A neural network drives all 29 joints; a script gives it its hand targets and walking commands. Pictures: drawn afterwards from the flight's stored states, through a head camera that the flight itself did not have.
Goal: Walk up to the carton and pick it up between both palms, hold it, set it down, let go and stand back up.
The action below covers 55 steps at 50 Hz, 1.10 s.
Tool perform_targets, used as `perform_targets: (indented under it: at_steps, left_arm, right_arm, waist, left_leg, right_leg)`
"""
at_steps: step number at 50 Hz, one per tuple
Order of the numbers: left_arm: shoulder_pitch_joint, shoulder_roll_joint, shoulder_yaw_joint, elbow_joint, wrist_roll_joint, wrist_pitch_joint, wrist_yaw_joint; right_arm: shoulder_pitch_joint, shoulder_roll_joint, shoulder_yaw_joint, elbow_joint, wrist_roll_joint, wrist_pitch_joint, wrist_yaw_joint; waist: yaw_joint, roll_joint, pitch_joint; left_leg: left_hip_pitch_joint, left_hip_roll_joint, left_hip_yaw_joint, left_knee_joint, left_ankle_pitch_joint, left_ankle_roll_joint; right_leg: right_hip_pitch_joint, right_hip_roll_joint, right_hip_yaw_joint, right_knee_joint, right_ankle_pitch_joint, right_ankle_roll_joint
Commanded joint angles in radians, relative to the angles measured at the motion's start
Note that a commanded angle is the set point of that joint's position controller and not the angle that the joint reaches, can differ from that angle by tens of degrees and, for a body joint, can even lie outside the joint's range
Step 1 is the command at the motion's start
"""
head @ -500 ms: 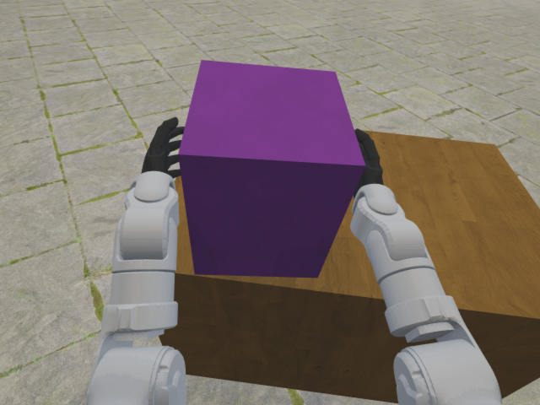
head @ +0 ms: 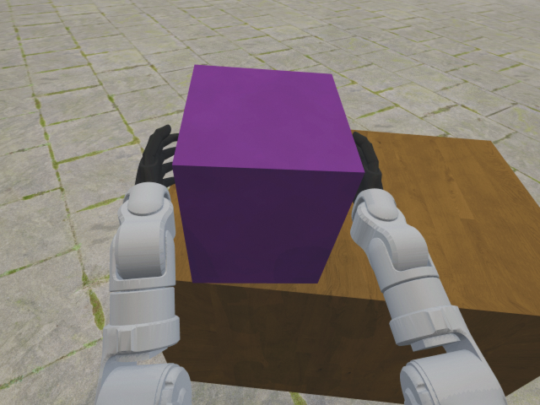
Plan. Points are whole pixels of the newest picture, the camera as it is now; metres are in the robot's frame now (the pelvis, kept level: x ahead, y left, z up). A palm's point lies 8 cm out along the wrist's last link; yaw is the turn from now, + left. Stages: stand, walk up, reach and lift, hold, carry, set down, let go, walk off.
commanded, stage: hold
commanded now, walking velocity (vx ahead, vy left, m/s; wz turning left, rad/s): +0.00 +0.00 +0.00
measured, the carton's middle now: (260, 181) +0.40 +0.01 +0.15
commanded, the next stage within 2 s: none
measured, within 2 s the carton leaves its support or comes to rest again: neither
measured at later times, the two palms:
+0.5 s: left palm (157, 181) +0.35 +0.15 +0.19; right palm (368, 188) +0.35 -0.14 +0.18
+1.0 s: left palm (155, 184) +0.35 +0.15 +0.19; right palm (365, 189) +0.35 -0.14 +0.17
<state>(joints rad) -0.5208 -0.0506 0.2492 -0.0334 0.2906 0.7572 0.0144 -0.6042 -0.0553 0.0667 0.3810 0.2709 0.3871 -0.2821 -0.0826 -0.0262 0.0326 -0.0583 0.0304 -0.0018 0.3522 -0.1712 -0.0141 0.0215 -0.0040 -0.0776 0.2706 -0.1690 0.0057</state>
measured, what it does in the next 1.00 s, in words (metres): stands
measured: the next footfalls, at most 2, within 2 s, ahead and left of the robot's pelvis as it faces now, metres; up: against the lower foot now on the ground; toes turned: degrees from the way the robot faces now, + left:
none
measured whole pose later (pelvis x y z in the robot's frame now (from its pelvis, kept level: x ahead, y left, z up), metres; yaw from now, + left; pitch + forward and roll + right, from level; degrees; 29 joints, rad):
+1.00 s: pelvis +0.00 +0.00 +0.00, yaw +0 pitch -7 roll -1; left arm -0.56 -0.04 0.26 0.04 0.30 0.73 0.01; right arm -0.63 -0.05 0.05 0.44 0.25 0.37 -0.28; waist -0.08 -0.04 0.03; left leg -0.07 0.03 0.00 0.35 -0.16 -0.01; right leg 0.01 0.00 -0.08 0.27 -0.16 0.00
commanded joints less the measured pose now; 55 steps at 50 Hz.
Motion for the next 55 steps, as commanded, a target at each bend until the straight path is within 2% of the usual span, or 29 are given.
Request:
perform_targets:
  at_steps: [1, 4, 9, 12, 15, 20, 22, 25, 31, 38, 40, 41, 47, 49, 54, 55]
  left_arm:
    - [-0.69, -0.566, -0.58, -0.094, -0.179, -0.08, -0.15]
    - [-0.715, -0.562, -0.569, -0.062, -0.183, -0.085, -0.154]
    - [-0.729, -0.577, -0.569, -0.037, -0.185, -0.094, -0.149]
    - [-0.735, -0.578, -0.557, -0.011, -0.174, -0.093, -0.146]
    - [-0.743, -0.594, -0.57, -0.038, -0.182, -0.098, -0.14]
    - [-0.769, -0.589, -0.564, -0.027, -0.175, -0.108, -0.132]
    - [-0.757, -0.59, -0.552, -0.009, -0.172, -0.105, -0.132]
    - [-0.733, -0.582, -0.534, 0.008, -0.159, -0.099, -0.137]
    - [-0.741, -0.579, -0.548, -0.034, -0.171, -0.107, -0.14]
    - [-0.729, -0.58, -0.562, -0.023, -0.179, -0.106, -0.14]
    - [-0.742, -0.573, -0.552, -0.015, -0.172, -0.108, -0.141]
    - [-0.738, -0.572, -0.554, -0.023, -0.169, -0.106, -0.142]
    - [-0.718, -0.579, -0.566, -0.059, -0.182, -0.105, -0.144]
    - [-0.71, -0.571, -0.55, -0.029, -0.167, -0.102, -0.144]
    - [-0.739, -0.574, -0.574, -0.073, -0.18, -0.11, -0.136]
    - [-0.751, -0.58, -0.584, -0.08, -0.188, -0.112, -0.133]
  right_arm:
    - [-0.85, 0.622, 0.384, -0.391, 0.06, -0.08, 0.098]
    - [-0.865, 0.626, 0.369, -0.359, 0.047, -0.081, 0.106]
    - [-0.882, 0.635, 0.365, -0.336, 0.049, -0.093, 0.116]
    - [-0.898, 0.617, 0.344, -0.317, 0.041, -0.095, 0.121]
    - [-0.9, 0.627, 0.353, -0.338, 0.047, -0.105, 0.125]
    - [-0.905, 0.629, 0.341, -0.303, 0.037, -0.109, 0.13]
    - [-0.916, 0.628, 0.34, -0.296, 0.038, -0.11, 0.133]
    - [-0.896, 0.621, 0.34, -0.279, 0.04, -0.112, 0.131]
    - [-0.895, 0.634, 0.364, -0.314, 0.051, -0.114, 0.121]
    - [-0.9, 0.622, 0.365, -0.344, 0.045, -0.112, 0.114]
    - [-0.891, 0.624, 0.355, -0.31, 0.035, -0.108, 0.118]
    - [-0.877, 0.632, 0.351, -0.305, 0.034, -0.107, 0.118]
    - [-0.872, 0.628, 0.38, -0.344, 0.062, -0.111, 0.112]
    - [-0.872, 0.611, 0.368, -0.329, 0.055, -0.106, 0.113]
    - [-0.879, 0.625, 0.369, -0.339, 0.053, -0.114, 0.121]
    - [-0.882, 0.628, 0.365, -0.339, 0.053, -0.116, 0.122]
  waist:
    - [-0.018, 0.042, -0.479]
    - [-0.013, 0.04, -0.461]
    - [-0.008, 0.058, -0.475]
    - [-0.004, 0.065, -0.469]
    - [-0.006, 0.077, -0.494]
    - [-0.002, 0.081, -0.485]
    - [0.005, 0.066, -0.483]
    - [0.011, 0.075, -0.46]
    - [0.003, 0.055, -0.497]
    - [-0.012, 0.044, -0.502]
    - [0.0, 0.057, -0.464]
    - [-0.008, 0.051, -0.468]
    - [-0.004, 0.067, -0.501]
    - [-0.002, 0.062, -0.472]
    - [0.001, 0.066, -0.502]
    - [-0.007, 0.078, -0.516]
  left_leg:
    - [0.213, -0.073, 0.002, 0.012, 0.309, -0.014]
    - [0.188, -0.07, 0.006, -0.008, 0.25, -0.007]
    - [0.216, -0.066, 0.003, -0.001, 0.281, -0.014]
    - [0.218, -0.065, 0.006, -0.004, 0.258, -0.014]
    - [0.233, -0.063, 0.001, 0.006, 0.303, -0.02]
    - [0.214, -0.064, 0.009, 0.001, 0.262, -0.013]
    - [0.204, -0.061, 0.005, -0.002, 0.258, -0.011]
    - [0.21, -0.062, 0.011, 0.002, 0.287, -0.011]
    - [0.225, -0.069, 0.009, 0.015, 0.332, -0.01]
    - [0.231, -0.066, 0.002, 0.019, 0.323, -0.015]
    - [0.207, -0.068, 0.006, 0.009, 0.293, -0.011]
    - [0.206, -0.067, 0.007, 0.007, 0.295, -0.01]
    - [0.23, -0.07, 0.004, 0.023, 0.368, -0.016]
    - [0.223, -0.069, 0.003, 0.019, 0.345, -0.018]
    - [0.225, -0.066, 0.006, 0.016, 0.333, -0.017]
    - [0.235, -0.064, 0.002, 0.02, 0.336, -0.018]
  right_leg:
    - [0.014, 0.066, 0.0, -0.011, 0.268, 0.063]
    - [0.0, 0.063, 0.0, -0.02, 0.207, 0.058]
    - [-0.021, 0.066, -0.002, -0.023, 0.196, 0.05]
    - [-0.043, 0.068, -0.005, -0.03, 0.148, 0.045]
    - [-0.031, 0.072, -0.009, -0.023, 0.18, 0.042]
    - [-0.039, 0.066, -0.004, -0.021, 0.15, 0.041]
    - [-0.04, 0.067, -0.007, -0.025, 0.131, 0.041]
    - [-0.025, 0.064, -0.004, -0.023, 0.164, 0.044]
    - [-0.004, 0.065, 0.0, -0.013, 0.248, 0.056]
    - [-0.004, 0.07, -0.005, -0.015, 0.235, 0.052]
    - [-0.018, 0.062, -0.001, -0.02, 0.206, 0.053]
    - [-0.01, 0.064, -0.004, -0.016, 0.218, 0.052]
    - [0.013, 0.063, 0.0, -0.009, 0.295, 0.054]
    - [-0.002, 0.066, -0.003, -0.013, 0.257, 0.051]
    - [-0.012, 0.071, -0.006, -0.013, 0.226, 0.046]
    - [-0.016, 0.068, -0.005, -0.011, 0.222, 0.044]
